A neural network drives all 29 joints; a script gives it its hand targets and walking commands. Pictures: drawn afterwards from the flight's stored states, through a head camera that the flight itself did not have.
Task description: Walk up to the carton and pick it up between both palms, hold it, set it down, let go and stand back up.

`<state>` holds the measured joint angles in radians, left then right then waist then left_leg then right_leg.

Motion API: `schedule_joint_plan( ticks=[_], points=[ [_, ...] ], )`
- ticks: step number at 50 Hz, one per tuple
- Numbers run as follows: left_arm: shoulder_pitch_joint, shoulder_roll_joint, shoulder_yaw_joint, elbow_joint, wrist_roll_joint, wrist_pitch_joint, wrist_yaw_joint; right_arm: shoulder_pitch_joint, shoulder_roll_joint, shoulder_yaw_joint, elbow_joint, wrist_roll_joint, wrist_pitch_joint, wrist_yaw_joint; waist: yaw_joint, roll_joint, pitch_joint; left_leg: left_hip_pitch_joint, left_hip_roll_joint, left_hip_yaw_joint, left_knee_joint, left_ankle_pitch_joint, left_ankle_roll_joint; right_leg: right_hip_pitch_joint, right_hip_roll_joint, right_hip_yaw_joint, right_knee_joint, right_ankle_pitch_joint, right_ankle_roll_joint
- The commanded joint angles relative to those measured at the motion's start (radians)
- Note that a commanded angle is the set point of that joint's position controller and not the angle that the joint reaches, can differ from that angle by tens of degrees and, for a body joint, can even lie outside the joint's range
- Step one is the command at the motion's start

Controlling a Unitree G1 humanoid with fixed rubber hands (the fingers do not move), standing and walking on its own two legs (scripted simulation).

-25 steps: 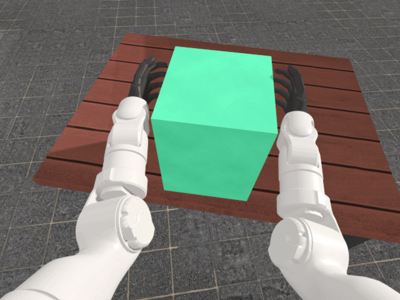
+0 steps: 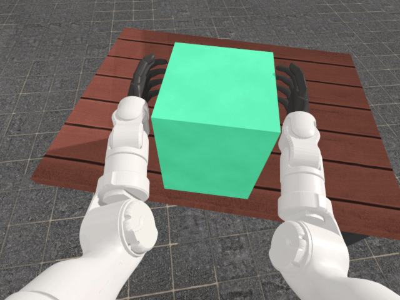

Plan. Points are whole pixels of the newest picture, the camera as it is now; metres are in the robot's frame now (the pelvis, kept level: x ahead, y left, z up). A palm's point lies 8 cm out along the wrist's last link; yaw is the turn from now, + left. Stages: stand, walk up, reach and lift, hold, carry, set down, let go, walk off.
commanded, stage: set down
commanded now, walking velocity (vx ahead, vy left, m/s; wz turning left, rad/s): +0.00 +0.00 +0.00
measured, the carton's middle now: (214, 126) +0.45 -0.05 +0.06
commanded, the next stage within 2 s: none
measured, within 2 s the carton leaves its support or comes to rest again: neither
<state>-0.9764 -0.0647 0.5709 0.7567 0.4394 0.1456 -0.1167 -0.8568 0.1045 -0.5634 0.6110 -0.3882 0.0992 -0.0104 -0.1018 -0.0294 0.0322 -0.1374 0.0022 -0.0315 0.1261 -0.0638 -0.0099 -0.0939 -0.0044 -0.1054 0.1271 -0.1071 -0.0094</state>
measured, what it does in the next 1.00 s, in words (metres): stands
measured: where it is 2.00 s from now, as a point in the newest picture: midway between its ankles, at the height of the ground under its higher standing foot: outside the picture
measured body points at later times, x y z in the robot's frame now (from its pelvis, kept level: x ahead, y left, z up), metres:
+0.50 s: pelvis +0.00 +0.00 +0.00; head +0.06 +0.01 +0.45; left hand +0.47 +0.10 +0.13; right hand +0.43 -0.20 +0.15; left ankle -0.01 +0.13 -0.76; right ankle -0.03 -0.10 -0.75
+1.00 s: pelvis -0.02 +0.01 -0.01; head +0.03 +0.02 +0.44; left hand +0.49 +0.15 +0.14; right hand +0.43 -0.21 +0.13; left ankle +0.00 +0.13 -0.75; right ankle -0.03 -0.10 -0.76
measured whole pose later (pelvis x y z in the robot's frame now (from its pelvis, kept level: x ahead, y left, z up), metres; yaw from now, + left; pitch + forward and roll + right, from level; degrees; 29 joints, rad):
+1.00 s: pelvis -0.02 +0.01 -0.01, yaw -6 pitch +16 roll -1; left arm -1.13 0.30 0.04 1.34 -0.18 -0.05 0.05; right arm -1.09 -0.19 -0.05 1.27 0.21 0.01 -0.14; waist -0.05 0.00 -0.22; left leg -0.49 0.03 0.04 0.33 -0.13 0.00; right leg -0.44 0.02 -0.02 0.25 -0.10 0.00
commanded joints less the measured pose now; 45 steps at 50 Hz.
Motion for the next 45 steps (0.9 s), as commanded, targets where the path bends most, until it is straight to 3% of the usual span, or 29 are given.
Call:
schedule_joint_plan(
  ticks=[1, 16, 22, 28, 30, 32, 34, 37, 41, 45],
  points=[
    [-0.252, -0.209, -0.127, 0.059, 0.011, 0.029, -0.073, -0.32, 0.255, 0.209, 0.036, 0.001, 0.011, 0.095, 0.028, 0.011, -0.308, 0.085, -0.027, -0.021, 0.011, 0.107, 0.03, 0.169, 0.031, -0.026, 0.082, 0.489, 0.1],
    [-0.232, -0.208, -0.114, 0.043, 0.016, 0.012, -0.079, -0.277, 0.241, 0.197, 0.047, -0.005, 0.013, 0.097, 0.024, 0.011, -0.283, 0.086, -0.027, -0.019, 0.004, 0.094, 0.026, 0.152, 0.03, -0.024, 0.081, 0.456, 0.1],
    [-0.24, -0.193, -0.103, 0.038, 0.018, 0.007, -0.076, -0.276, 0.231, 0.183, 0.06, -0.022, 0.022, 0.098, 0.038, 0.019, -0.296, 0.107, -0.027, -0.011, 0.007, 0.102, 0.024, 0.138, 0.031, -0.018, 0.085, 0.451, 0.098],
    [-0.235, -0.048, -0.084, 0.057, -0.018, -0.012, -0.045, -0.276, 0.102, 0.176, 0.074, 0.003, 0.027, 0.072, 0.055, 0.006, -0.329, 0.088, -0.026, 0.012, 0.016, 0.113, 0.025, 0.119, 0.035, 0.007, 0.108, 0.467, 0.09],
    [-0.239, 0.096, -0.098, 0.059, -0.071, -0.043, -0.007, -0.287, -0.023, 0.192, 0.078, 0.062, 0.017, 0.037, 0.069, 0.003, -0.375, 0.065, -0.024, 0.029, 0.021, 0.122, 0.033, 0.113, 0.038, 0.027, 0.124, 0.488, 0.081],
    [-0.29, 0.241, -0.198, 0.067, -0.196, -0.106, 0.06, -0.366, -0.124, 0.271, 0.081, 0.191, -0.01, -0.028, 0.085, 0.019, -0.477, 0.004, -0.022, 0.044, 0.04, 0.135, 0.051, 0.099, 0.045, 0.06, 0.149, 0.534, 0.064],
    [-0.384, 0.295, -0.267, 0.124, -0.302, -0.15, 0.117, -0.432, -0.144, 0.344, 0.199, 0.309, -0.033, -0.079, 0.093, 0.039, -0.548, -0.095, -0.018, 0.062, 0.051, 0.147, 0.067, 0.108, 0.037, 0.097, 0.194, 0.592, 0.065],
    [-0.446, 0.353, -0.289, 0.218, -0.374, -0.198, 0.152, -0.492, -0.196, 0.398, 0.316, 0.394, -0.072, -0.111, 0.112, 0.038, -0.7, -0.216, -0.013, 0.075, 0.059, 0.174, 0.081, 0.159, 0.016, 0.12, 0.243, 0.663, 0.079],
    [-0.488, 0.411, -0.372, 0.358, -0.476, -0.248, 0.162, -0.558, -0.295, 0.448, 0.422, 0.49, -0.114, -0.127, 0.077, 0.045, -0.807, -0.179, 0.004, 0.068, 0.134, 0.224, 0.053, 0.1, 0.008, 0.117, 0.245, 0.672, 0.074],
    [-0.518, 0.442, -0.494, 0.463, -0.592, -0.229, 0.163, -0.591, -0.404, 0.503, 0.518, 0.587, -0.117, -0.137, 0.04, 0.067, -0.747, -0.059, 0.029, 0.05, 0.231, 0.254, -0.006, -0.114, 0.019, 0.09, 0.195, 0.49, 0.061]
  ],
)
